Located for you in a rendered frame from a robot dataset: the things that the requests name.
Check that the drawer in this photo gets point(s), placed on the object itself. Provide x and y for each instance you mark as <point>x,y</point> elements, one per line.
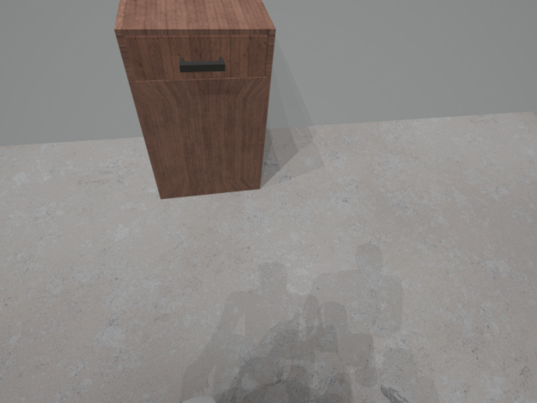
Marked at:
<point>156,57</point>

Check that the cabinet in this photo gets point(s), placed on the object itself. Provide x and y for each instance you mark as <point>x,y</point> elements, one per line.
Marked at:
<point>203,136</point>

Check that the handle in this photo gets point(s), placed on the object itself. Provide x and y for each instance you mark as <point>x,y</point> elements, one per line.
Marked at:
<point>201,66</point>

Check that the right robot hand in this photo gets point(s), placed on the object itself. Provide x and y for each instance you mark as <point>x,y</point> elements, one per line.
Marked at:
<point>396,394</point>

